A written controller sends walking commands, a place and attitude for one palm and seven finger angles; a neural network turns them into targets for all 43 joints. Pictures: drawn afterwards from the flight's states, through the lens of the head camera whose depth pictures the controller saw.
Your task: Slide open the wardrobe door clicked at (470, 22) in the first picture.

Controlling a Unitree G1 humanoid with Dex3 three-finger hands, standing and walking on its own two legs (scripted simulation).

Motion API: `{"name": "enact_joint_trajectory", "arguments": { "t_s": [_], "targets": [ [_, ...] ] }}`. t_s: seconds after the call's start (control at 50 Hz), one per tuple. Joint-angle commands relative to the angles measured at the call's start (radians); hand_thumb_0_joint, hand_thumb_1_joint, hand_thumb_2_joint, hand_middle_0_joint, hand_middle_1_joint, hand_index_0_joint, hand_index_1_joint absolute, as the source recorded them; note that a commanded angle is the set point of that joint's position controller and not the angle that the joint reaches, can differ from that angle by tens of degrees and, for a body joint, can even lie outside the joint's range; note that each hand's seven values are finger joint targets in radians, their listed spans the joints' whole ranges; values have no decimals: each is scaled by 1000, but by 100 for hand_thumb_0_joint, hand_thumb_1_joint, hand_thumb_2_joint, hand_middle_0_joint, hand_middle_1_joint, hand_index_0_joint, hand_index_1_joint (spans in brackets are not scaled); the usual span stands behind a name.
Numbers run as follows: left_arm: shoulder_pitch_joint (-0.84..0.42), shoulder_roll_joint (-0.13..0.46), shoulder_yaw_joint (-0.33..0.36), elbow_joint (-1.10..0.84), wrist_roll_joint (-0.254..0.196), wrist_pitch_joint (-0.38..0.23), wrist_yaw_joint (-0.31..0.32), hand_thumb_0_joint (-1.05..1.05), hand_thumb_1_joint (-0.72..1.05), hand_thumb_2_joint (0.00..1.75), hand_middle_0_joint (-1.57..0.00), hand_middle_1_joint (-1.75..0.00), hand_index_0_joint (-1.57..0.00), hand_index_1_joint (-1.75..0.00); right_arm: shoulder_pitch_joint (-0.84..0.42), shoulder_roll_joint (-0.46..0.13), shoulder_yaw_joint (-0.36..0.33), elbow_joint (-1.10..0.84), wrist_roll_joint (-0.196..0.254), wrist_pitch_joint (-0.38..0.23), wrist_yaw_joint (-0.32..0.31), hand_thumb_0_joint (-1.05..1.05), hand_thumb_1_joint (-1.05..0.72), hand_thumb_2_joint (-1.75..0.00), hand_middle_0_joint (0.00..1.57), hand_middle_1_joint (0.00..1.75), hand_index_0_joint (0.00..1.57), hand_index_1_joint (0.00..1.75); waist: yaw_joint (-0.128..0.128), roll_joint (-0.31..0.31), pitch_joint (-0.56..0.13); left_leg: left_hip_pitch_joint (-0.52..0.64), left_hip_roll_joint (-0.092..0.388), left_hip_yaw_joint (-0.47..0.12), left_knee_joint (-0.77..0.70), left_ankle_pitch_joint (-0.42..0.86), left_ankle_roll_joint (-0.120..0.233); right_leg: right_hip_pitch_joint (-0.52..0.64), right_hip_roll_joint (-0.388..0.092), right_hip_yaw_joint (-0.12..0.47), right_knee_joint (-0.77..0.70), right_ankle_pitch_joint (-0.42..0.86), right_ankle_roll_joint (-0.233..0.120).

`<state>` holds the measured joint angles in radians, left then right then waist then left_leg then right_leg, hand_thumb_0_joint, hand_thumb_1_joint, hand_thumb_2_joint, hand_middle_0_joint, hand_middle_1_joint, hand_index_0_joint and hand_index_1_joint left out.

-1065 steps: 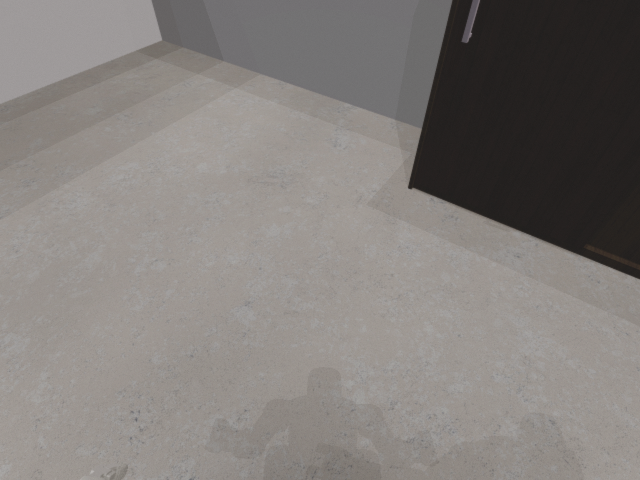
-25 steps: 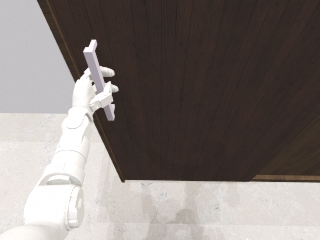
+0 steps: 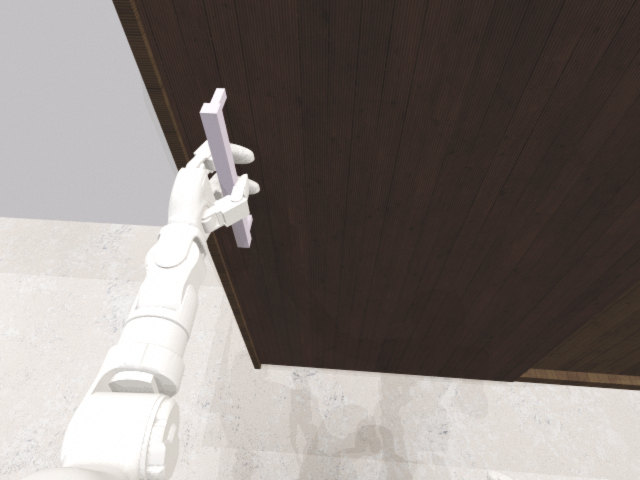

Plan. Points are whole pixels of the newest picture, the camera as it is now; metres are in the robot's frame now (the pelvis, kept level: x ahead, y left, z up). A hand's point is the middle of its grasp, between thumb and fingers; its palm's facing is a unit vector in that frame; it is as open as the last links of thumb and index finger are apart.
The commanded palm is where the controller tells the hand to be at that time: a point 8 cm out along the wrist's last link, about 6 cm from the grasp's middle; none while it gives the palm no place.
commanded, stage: tug the door sideways, standing still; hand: left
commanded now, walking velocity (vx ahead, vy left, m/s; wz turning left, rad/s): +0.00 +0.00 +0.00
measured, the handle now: (233, 178) +0.48 +0.13 +0.10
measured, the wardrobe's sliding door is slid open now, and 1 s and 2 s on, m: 0.00 0.04 0.26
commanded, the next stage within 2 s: step sideways, sliding the door along in 0.60 s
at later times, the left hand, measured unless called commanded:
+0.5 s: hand (252, 203) +0.43 +0.09 +0.11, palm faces -0.03 -1.00 -0.03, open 5.6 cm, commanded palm +0.40 +0.09 +0.11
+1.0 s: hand (271, 203) +0.43 +0.07 +0.11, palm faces -0.03 -0.99 -0.14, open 5.7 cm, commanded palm +0.41 +0.11 +0.11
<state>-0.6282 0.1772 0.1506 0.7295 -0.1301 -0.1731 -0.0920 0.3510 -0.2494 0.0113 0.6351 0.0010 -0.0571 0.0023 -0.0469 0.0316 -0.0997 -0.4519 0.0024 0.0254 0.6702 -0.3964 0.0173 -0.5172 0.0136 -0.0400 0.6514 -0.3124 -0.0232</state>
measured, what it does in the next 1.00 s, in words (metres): stands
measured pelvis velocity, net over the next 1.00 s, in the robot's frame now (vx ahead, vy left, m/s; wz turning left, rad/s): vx -0.01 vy -0.02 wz -0.04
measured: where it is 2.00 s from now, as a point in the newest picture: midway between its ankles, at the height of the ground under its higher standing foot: outside the picture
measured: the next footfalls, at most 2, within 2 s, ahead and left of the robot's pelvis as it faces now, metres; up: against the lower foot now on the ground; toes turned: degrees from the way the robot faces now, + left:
right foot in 1.50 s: +0.10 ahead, -0.29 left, +0.00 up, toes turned -6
left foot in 1.64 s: +0.04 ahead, -0.01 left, +0.00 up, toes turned +9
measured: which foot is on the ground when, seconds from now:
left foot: down 0.00-1.00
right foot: down 0.00-1.00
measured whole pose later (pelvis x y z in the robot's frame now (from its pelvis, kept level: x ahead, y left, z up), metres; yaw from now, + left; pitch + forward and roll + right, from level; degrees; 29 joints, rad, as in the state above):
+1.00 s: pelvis -0.01 -0.02 +0.00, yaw -2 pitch +1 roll -1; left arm -0.70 0.20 0.02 0.80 -0.11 -0.17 0.05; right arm 0.25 -0.20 0.01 0.68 0.02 0.00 -0.10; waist -0.01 0.06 0.07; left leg -0.27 0.06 0.04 0.68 -0.42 -0.01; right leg -0.42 0.03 -0.04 0.80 -0.39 -0.02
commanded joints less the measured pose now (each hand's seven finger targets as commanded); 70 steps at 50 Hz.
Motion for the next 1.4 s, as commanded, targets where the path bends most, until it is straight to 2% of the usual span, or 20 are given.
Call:
{"name": "enact_joint_trajectory", "arguments": {
  "t_s": [0.0,0.08,0.38,0.68,0.7,0.74,0.82,0.9,0.98,1.02,1.06,1.1,1.14,1.18,1.2,1.22,1.24,1.26,1.3,1.38],
  "targets": [
    [-537,20,-88,-187,10,-81,0,0,90,90,-45,-140,-45,-140,79,-124,-49,-66,-2,-48,-8,0,-90,-90,20,30,20,30,-64,26,-371,194,8,-32,-6,590,-16,154,8,12,-2,500,-5],
    [-577,-38,-146,-147,13,-109,5,0,90,90,-45,-140,-45,-140,83,-129,-51,-54,-4,-58,1,0,-90,-90,20,30,20,30,-75,-28,-372,208,15,-59,-6,580,-25,115,12,-3,6,445,-7],
    [-666,-223,-324,-102,2,-141,16,0,90,90,-45,-140,-45,-140,73,-130,-44,-32,-5,-109,25,0,-90,-90,20,30,20,30,-106,-20,-341,200,13,-94,-9,423,-21,27,13,-21,14,309,-13],
    [-721,-224,-320,-158,15,-123,78,0,90,90,-45,-140,-45,-140,72,-124,-45,-33,-12,-104,35,0,-90,-90,20,30,20,30,-108,-27,-369,218,8,-85,8,516,-21,45,11,-17,20,385,-6],
    [-819,269,-14,-230,81,-145,139,0,90,90,-45,-140,-45,-140,42,-153,-74,-40,36,-52,-30,0,-90,-90,20,30,20,30,-24,-78,-450,223,59,-64,-37,386,23,258,-57,59,-42,348,1],
    [-716,35,-192,-195,72,-121,134,0,90,90,-45,-140,-45,-140,-35,-95,-47,-66,46,-19,-72,0,-90,-90,20,30,20,30,-45,-52,-340,192,74,-45,-92,318,28,315,-77,47,-76,380,1],
    [-621,18,-204,-148,57,-83,121,0,90,90,-45,-140,-45,-140,-61,-106,-56,-69,34,8,-122,0,-90,-90,20,30,20,30,-44,50,-238,339,245,-190,-114,493,88,150,-34,22,95,249,17],
    [-664,49,-172,-194,41,-74,113,0,90,90,-45,-140,-45,-140,-105,-95,-51,-59,10,21,-127,0,-90,-90,20,30,20,30,-37,127,-144,509,397,-330,-157,755,174,-58,-16,49,243,-183,5],
    [-592,91,-136,-216,54,-59,119,0,90,90,-45,-140,-45,-140,-118,-115,-53,-67,15,26,-118,0,-90,-90,20,30,20,30,-15,53,-175,397,311,-127,-11,772,87,237,-16,14,5,150,-20],
    [-578,53,-184,-253,66,-45,114,0,90,90,-45,-140,-45,-140,-141,-93,-51,-78,24,18,-123,0,-90,-90,20,30,20,30,-10,-72,-195,213,187,19,128,491,10,427,-129,119,-105,516,-64],
    [-524,53,-192,-261,68,-18,118,0,90,90,-45,-140,-45,-140,-168,-83,-63,-87,35,6,-128,0,-90,-90,20,30,20,30,16,-285,-190,-24,32,14,365,-112,-46,567,-295,384,-174,879,-204],
    [-527,27,-199,-294,72,8,128,0,90,90,-45,-140,-45,-140,-189,-69,-59,-75,32,-7,-128,0,-90,-90,20,30,20,30,35,-240,-161,-86,41,-30,435,-219,-37,587,-319,387,-152,964,-226],
    [-578,-32,-250,-366,80,-4,137,0,90,90,-45,-140,-45,-140,-185,-48,-36,-64,25,-14,-129,0,-90,-90,20,30,20,30,-1,-177,-195,49,81,-32,165,-128,-30,545,-277,262,-81,935,-176],
    [-590,-58,-290,-403,62,-26,142,0,90,90,-45,-140,-45,-140,-164,-60,-39,-41,12,-8,-140,0,-90,-90,20,30,20,30,-49,-61,-259,412,168,-15,-235,281,-6,323,-172,120,116,658,-65],
    [-567,-59,-298,-432,37,-35,139,0,90,90,-45,-140,-45,-140,-163,-118,-64,-57,7,-5,-134,0,-90,-90,20,30,20,30,-30,187,-304,654,418,-293,-256,770,102,30,-47,52,303,182,34],
    [-588,-100,-326,-454,30,-41,127,0,90,90,-45,-140,-45,-140,-205,-103,-61,-72,20,7,-98,0,-90,-90,20,30,20,30,8,241,-325,713,564,-412,-227,875,191,-70,-18,116,489,-232,42],
    [-582,-97,-302,-388,45,-27,128,0,90,90,-45,-140,-45,-140,-217,-113,-72,-78,38,27,-76,0,-90,-90,20,30,20,30,16,113,-250,658,559,-351,-216,710,213,-114,-53,162,508,-213,15],
    [-597,-116,-332,-408,39,-29,124,0,90,90,-45,-140,-45,-140,-202,-96,-65,-65,33,29,-79,0,-90,-90,20,30,20,30,-11,133,-204,679,537,-323,-194,767,218,-169,-62,124,476,-200,20],
    [-623,-100,-341,-453,42,-37,124,0,90,90,-45,-140,-45,-140,-208,-99,-58,-62,32,35,-79,0,-90,-90,20,30,20,30,-13,149,-162,651,513,-271,-195,785,197,-148,-96,104,404,-187,18],
    [-571,-157,-392,-492,46,-28,125,0,90,90,-45,-140,-45,-140,-222,-102,-47,-114,45,32,-79,0,-90,-90,20,30,20,30,-12,232,-178,572,389,-21,-142,801,86,98,-42,-45,118,-67,20]
  ]
}}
